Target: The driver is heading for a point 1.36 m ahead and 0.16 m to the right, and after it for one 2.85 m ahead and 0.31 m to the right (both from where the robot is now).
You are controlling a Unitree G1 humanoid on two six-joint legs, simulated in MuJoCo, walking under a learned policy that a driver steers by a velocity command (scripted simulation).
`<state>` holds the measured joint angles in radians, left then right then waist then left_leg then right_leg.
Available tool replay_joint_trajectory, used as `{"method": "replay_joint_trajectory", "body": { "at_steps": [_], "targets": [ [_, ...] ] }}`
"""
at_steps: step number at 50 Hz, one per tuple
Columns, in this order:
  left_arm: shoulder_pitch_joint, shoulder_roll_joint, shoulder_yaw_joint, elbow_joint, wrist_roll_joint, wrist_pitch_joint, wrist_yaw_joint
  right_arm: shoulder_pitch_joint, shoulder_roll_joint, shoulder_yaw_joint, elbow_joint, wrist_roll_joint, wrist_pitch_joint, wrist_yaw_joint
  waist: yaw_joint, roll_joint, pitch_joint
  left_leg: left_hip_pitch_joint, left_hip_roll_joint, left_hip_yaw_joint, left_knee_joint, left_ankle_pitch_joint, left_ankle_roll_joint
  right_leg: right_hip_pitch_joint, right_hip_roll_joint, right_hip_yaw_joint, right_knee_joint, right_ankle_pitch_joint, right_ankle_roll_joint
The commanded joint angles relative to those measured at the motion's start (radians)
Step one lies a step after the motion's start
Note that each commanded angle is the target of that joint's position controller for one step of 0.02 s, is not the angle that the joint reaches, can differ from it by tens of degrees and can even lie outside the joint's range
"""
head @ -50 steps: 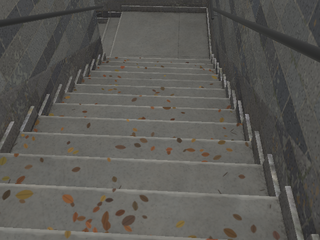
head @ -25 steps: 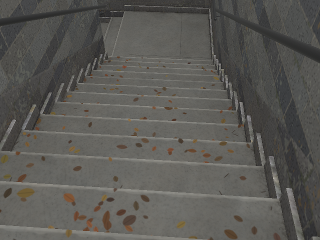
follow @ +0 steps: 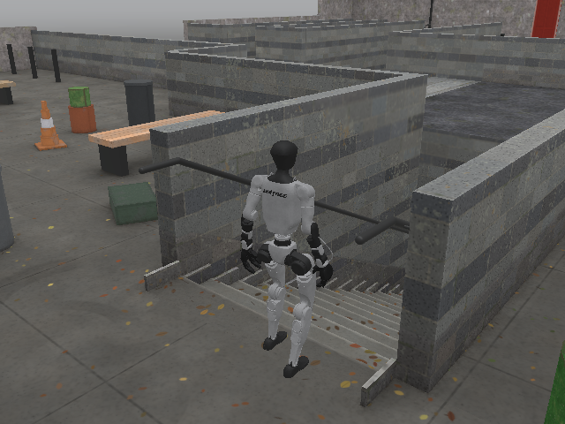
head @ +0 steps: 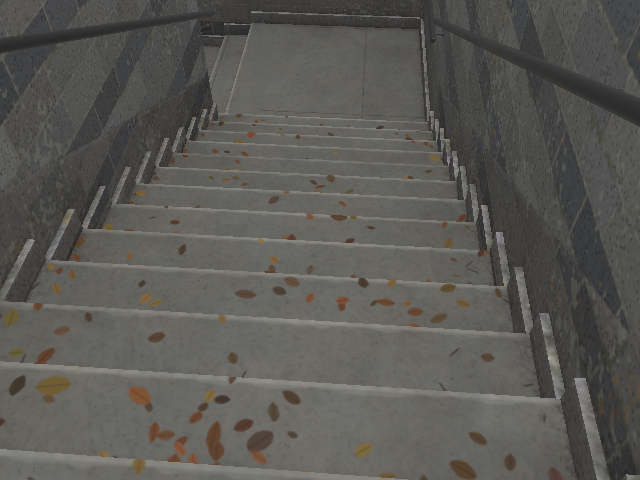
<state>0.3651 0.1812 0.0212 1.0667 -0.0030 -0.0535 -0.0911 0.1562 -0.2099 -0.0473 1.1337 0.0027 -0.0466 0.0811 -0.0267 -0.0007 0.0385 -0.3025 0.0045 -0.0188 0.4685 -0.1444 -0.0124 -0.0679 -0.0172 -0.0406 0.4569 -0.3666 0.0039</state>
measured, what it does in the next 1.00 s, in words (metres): goes down: right foot 0.15 m lower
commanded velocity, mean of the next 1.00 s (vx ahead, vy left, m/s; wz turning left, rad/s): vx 0.73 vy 0.00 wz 0.00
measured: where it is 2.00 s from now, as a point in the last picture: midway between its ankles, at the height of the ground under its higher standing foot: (326, 330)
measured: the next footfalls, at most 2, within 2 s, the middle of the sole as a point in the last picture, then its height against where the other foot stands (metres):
right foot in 0.86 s outside the picture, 0.15 m lower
left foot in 1.24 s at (300, 415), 0.15 m lower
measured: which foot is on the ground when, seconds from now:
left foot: down 0.00-0.84, up 0.86-1.00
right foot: down 0.00-0.32, up 0.34-0.84, down 0.86-1.00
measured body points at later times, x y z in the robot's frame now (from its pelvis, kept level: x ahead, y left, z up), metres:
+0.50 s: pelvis +0.13 +0.06 +0.00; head +0.14 +0.06 +0.45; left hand +0.23 +0.32 -0.13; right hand +0.14 -0.20 -0.15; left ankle +0.10 +0.14 -0.74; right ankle +0.15 -0.09 -0.67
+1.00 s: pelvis +0.46 -0.01 -0.18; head +0.48 -0.02 +0.27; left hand +0.45 +0.25 -0.32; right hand +0.51 -0.28 -0.32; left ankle +0.42 +0.15 -0.73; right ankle +0.42 -0.09 -0.89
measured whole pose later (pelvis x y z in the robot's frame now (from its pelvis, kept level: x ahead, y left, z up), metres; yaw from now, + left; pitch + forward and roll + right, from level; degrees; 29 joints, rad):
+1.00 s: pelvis +0.46 -0.01 -0.18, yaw -1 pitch -1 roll -1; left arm 0.40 0.23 0.06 1.01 0.02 -0.06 -0.01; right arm 0.27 -0.25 -0.06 0.97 -0.03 -0.05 -0.04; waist 0.00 0.03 0.03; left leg -0.64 0.02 -0.11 1.64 -0.37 0.09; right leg -0.28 0.05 -0.10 0.77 -0.48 -0.08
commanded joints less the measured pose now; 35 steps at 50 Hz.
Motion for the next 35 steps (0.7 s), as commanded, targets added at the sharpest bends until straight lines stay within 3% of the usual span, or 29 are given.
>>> {"method": "replay_joint_trajectory", "body": {
  "at_steps": [1,2,3,4,5,6,7,8,9,10,11,13,14,15,16,17,18,20,22,24,25,26,27,28,29,30,31,33,35],
  "targets": [
    [0.094,0.089,0.015,-0.003,-0.001,-0.004,0.001,0.011,-0.100,-0.013,-0.024,0.001,-0.008,-0.001,0.001,-0.010,0.018,0.174,-0.002,0.005,-0.033,0.117,0.028,-0.220,-0.004,0.006,-0.120,0.137,-0.004],
    [0.096,0.087,0.014,-0.001,-0.001,-0.004,0.001,0.013,-0.099,-0.013,-0.022,0.001,-0.008,-0.001,0.001,-0.010,0.018,0.174,-0.002,0.005,-0.033,0.116,0.028,-0.221,-0.004,0.006,-0.119,0.136,-0.004],
    [0.141,0.102,0.022,0.013,0.007,-0.001,0.007,0.054,-0.121,-0.023,-0.010,-0.004,-0.003,-0.008,0.006,-0.024,0.028,0.166,-0.012,0.012,-0.037,-0.086,0.033,-0.226,-0.020,0.029,-0.163,-0.061,-0.030],
    [0.178,0.163,0.046,0.016,0.041,0.001,0.023,0.067,-0.179,-0.052,-0.023,-0.025,-0.001,-0.022,0.024,-0.079,0.082,0.078,-0.030,0.013,-0.006,-0.391,0.051,-0.232,-0.075,0.102,-0.211,-0.315,-0.103],
    [0.244,0.183,0.057,0.022,0.072,-0.010,0.046,0.016,-0.176,-0.060,-0.046,-0.042,-0.001,-0.034,0.070,-0.109,0.142,-0.106,-0.026,-0.020,0.041,-0.489,0.069,-0.157,-0.171,0.223,-0.268,-0.454,-0.177],
    [0.281,0.169,0.055,0.032,0.077,-0.025,0.075,-0.078,-0.117,-0.051,-0.089,-0.059,-0.005,-0.055,0.108,-0.164,0.181,-0.294,-0.029,0.011,0.114,-0.336,0.057,-0.011,-0.288,0.339,-0.307,-0.457,-0.237],
    [0.217,0.116,0.038,0.004,0.070,-0.034,0.096,-0.150,-0.034,-0.028,-0.135,-0.076,-0.012,-0.073,0.109,-0.198,0.196,-0.408,0.008,0.018,0.177,-0.189,0.049,0.075,-0.385,0.407,-0.337,-0.357,-0.264],
    [0.180,0.075,0.024,-0.024,0.056,-0.042,0.108,-0.202,0.009,-0.015,-0.173,-0.076,-0.024,-0.088,0.117,-0.166,0.156,-0.415,0.028,-0.016,0.244,-0.205,0.057,0.102,-0.415,0.425,-0.355,-0.263,-0.274],
    [0.133,0.073,0.018,-0.049,0.047,-0.052,0.118,-0.198,0.019,-0.010,-0.195,-0.067,-0.034,-0.093,0.097,-0.147,0.137,-0.375,0.029,-0.004,0.266,-0.236,0.063,0.095,-0.392,0.378,-0.364,-0.204,-0.256],
    [0.081,0.093,0.018,-0.073,0.039,-0.055,0.122,-0.156,-0.001,-0.012,-0.193,-0.060,-0.040,-0.091,0.068,-0.133,0.139,-0.283,0.020,0.028,0.231,-0.246,0.068,0.044,-0.340,0.295,-0.368,-0.170,-0.222],
    [0.051,0.128,0.024,-0.087,0.039,-0.051,0.121,-0.108,-0.025,-0.016,-0.182,-0.057,-0.052,-0.083,0.046,-0.117,0.143,-0.164,0.001,0.072,0.167,-0.211,0.069,-0.022,-0.287,0.218,-0.350,-0.140,-0.201],
    [0.030,0.176,0.029,-0.094,0.053,-0.036,0.110,-0.069,-0.024,-0.015,-0.171,-0.049,-0.078,-0.048,0.027,-0.127,0.134,0.085,-0.045,0.140,0.131,-0.123,0.075,-0.201,-0.226,0.125,-0.292,-0.111,-0.194],
    [0.015,0.233,0.062,-0.067,0.011,-0.022,0.105,0.069,-0.112,-0.046,-0.131,0.009,-0.034,-0.032,-0.033,-0.173,0.114,0.186,-0.082,0.205,0.086,-0.061,0.073,-0.209,-0.138,0.058,-0.172,0.009,-0.143],
    [0.047,0.204,0.053,-0.061,-0.001,-0.022,0.106,0.227,-0.134,-0.061,-0.092,0.000,-0.019,-0.041,-0.085,-0.117,0.042,0.378,-0.085,0.161,0.061,-0.106,0.083,-0.284,-0.114,0.017,0.029,0.213,-0.122],
    [0.030,0.156,0.039,-0.073,0.003,-0.022,0.106,0.422,-0.215,-0.084,-0.065,-0.023,-0.020,-0.060,-0.187,0.121,-0.049,0.542,0.136,-0.133,-0.078,-0.361,0.127,-0.433,-0.055,-0.069,0.430,0.191,-0.083],
    [-0.005,0.035,0.018,-0.138,0.011,-0.025,0.101,0.477,-0.302,-0.093,-0.061,-0.018,-0.018,-0.060,-0.173,0.343,-0.072,0.547,0.320,-0.591,-0.250,-0.628,0.235,-0.676,0.057,0.015,0.745,-0.180,-0.072],
    [-0.117,0.088,0.031,-0.182,0.025,-0.020,0.102,0.344,-0.241,-0.077,-0.087,-0.009,-0.008,-0.060,-0.122,0.165,-0.001,0.405,0.344,-0.615,-0.248,-0.609,0.260,-0.754,-0.017,0.149,0.834,-0.072,-0.095],
    [-0.121,0.116,0.045,-0.194,0.014,-0.019,0.090,0.157,-0.163,-0.054,-0.159,-0.021,-0.015,-0.054,-0.022,0.061,0.032,0.221,0.287,-0.402,-0.226,-0.391,0.233,-0.681,-0.113,0.148,0.761,0.113,-0.097],
    [-0.096,0.105,0.050,-0.190,0.043,0.007,0.079,0.127,-0.132,-0.039,-0.176,-0.018,-0.023,-0.070,0.017,0.084,0.031,0.132,0.237,-0.307,-0.251,-0.348,0.223,-0.618,-0.143,0.143,0.649,0.133,-0.060],
    [-0.155,0.089,0.043,-0.223,0.049,0.037,0.072,0.172,-0.134,-0.036,-0.168,-0.020,-0.032,-0.082,0.012,0.049,0.056,0.082,0.234,-0.259,-0.263,-0.268,0.257,-0.631,-0.138,0.114,0.592,0.194,-0.023],
    [-0.182,0.086,0.042,-0.239,0.048,0.048,0.069,0.184,-0.144,-0.035,-0.173,-0.016,-0.035,-0.084,0.016,0.044,0.066,0.072,0.231,-0.241,-0.272,-0.236,0.270,-0.647,-0.139,0.103,0.551,0.227,-0.009],
    [-0.158,0.097,0.049,-0.225,0.048,0.057,0.063,0.212,-0.167,-0.041,-0.169,-0.033,-0.043,-0.079,0.017,0.041,0.049,0.082,0.235,-0.227,-0.248,-0.200,0.289,-0.650,-0.132,0.092,0.584,0.295,-0.006],
    [-0.180,0.113,0.054,-0.232,0.049,0.060,0.061,0.224,-0.163,-0.039,-0.176,-0.031,-0.047,-0.077,0.015,0.021,0.054,0.084,0.235,-0.219,-0.243,-0.175,0.291,-0.678,-0.137,0.094,0.578,0.332,-0.005],
    [-0.268,0.132,0.072,-0.261,0.042,0.049,0.059,0.278,-0.124,-0.028,-0.144,-0.021,-0.065,-0.083,-0.002,-0.013,0.091,0.177,0.234,-0.240,-0.214,-0.199,0.278,-0.809,-0.150,0.169,0.507,0.467,-0.016],
    [-0.304,0.143,0.077,-0.277,0.044,0.041,0.057,0.302,-0.126,-0.026,-0.143,-0.012,-0.075,-0.087,-0.014,-0.003,0.093,0.222,0.232,-0.241,-0.208,-0.215,0.270,-0.853,-0.134,0.171,0.449,0.508,-0.023],
    [-0.320,0.161,0.081,-0.286,0.045,0.035,0.051,0.264,-0.142,-0.027,-0.144,-0.003,-0.087,-0.092,0.014,0.003,0.103,0.143,0.192,-0.188,-0.190,-0.248,0.254,-0.772,-0.130,0.144,0.328,0.614,-0.023],
    [-0.318,0.168,0.082,-0.275,0.049,0.031,0.038,0.255,-0.148,-0.025,-0.155,-0.005,-0.090,-0.102,0.006,-0.004,0.059,0.081,0.152,-0.121,-0.149,-0.238,0.230,-0.638,-0.098,0.097,0.266,0.742,-0.029],
    [-0.313,0.117,0.069,-0.254,0.036,0.024,0.011,0.246,-0.129,-0.016,-0.157,0.001,-0.086,-0.114,-0.002,0.013,0.014,-0.081,0.118,-0.032,-0.104,-0.280,0.195,-0.354,-0.070,0.031,0.226,0.914,-0.047],
    [-0.372,0.124,0.067,-0.266,0.023,0.040,0.011,0.274,-0.140,-0.018,-0.156,-0.018,-0.076,-0.117,-0.034,0.038,0.089,-0.063,0.131,-0.036,-0.065,-0.290,0.189,-0.355,-0.069,0.023,0.195,0.825,-0.049]
  ]
}}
